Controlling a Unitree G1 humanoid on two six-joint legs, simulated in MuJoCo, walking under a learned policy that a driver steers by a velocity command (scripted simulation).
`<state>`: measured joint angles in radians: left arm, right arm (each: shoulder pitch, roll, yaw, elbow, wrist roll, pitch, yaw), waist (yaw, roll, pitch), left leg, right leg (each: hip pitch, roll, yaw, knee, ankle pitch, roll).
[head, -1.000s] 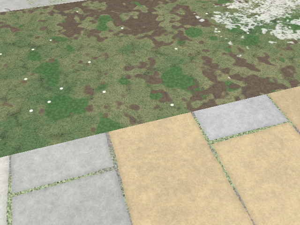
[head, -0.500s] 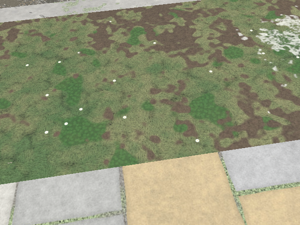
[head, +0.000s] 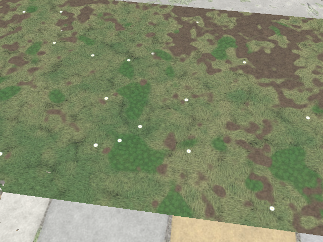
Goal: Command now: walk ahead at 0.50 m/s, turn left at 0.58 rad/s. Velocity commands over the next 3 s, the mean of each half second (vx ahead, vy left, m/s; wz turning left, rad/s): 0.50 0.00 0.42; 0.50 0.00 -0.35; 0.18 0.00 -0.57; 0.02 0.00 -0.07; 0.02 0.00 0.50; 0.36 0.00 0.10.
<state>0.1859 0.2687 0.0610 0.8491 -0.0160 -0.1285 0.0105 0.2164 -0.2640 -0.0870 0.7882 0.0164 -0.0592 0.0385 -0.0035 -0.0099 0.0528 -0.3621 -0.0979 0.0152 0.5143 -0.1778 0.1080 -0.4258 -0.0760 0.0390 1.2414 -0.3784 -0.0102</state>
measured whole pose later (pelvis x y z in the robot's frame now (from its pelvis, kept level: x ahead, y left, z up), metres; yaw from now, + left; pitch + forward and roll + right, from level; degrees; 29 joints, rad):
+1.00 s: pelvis +0.52 +0.04 +0.01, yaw -2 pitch +2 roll +1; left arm 0.32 0.31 0.07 0.75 -0.03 -0.04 0.00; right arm 0.19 -0.24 -0.06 0.73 -0.01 -0.10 0.01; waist 0.01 -0.05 -0.01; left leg -0.25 -0.02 0.04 0.41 -0.19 0.02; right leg -0.52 -0.03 0.06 1.14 -0.36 -0.01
